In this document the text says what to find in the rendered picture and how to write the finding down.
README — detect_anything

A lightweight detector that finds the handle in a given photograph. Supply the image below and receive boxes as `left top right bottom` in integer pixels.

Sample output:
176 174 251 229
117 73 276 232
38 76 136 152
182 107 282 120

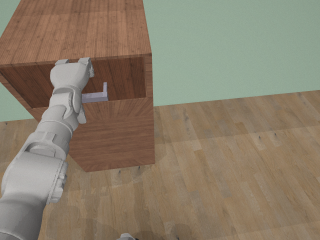
81 82 109 103

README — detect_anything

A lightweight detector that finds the left robot hand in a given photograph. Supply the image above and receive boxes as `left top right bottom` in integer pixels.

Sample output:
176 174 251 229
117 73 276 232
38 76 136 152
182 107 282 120
50 57 95 124

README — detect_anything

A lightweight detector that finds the drawer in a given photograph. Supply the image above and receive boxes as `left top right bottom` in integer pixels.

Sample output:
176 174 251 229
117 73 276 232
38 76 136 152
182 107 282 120
0 57 146 108

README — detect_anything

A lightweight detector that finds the robot left shin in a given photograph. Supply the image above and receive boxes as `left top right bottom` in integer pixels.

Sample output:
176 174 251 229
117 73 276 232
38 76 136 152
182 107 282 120
120 233 134 239

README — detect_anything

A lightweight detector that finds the cabinet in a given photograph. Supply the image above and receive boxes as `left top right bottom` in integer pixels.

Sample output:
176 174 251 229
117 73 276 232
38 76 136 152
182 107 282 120
0 0 155 173

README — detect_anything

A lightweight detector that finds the left robot forearm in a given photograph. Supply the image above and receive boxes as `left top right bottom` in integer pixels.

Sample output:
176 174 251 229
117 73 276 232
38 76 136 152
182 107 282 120
1 84 82 196

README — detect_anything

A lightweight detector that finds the left robot upper arm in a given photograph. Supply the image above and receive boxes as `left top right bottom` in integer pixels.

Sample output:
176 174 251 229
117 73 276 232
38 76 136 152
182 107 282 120
0 151 69 240

